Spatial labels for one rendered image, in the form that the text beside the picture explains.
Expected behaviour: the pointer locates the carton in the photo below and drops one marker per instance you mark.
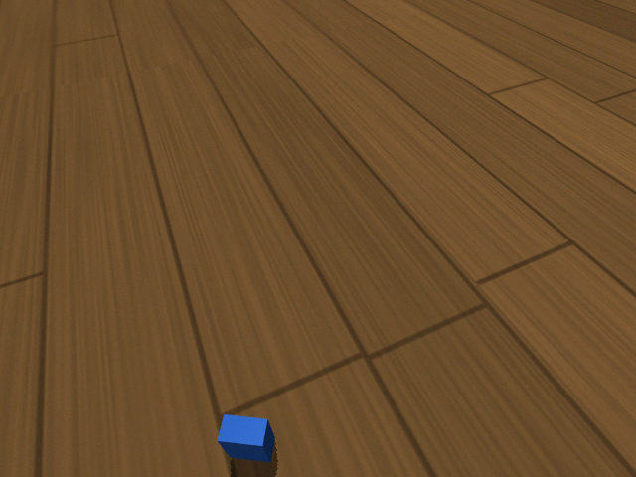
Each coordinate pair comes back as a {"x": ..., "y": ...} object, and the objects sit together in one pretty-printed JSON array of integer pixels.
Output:
[{"x": 247, "y": 438}]

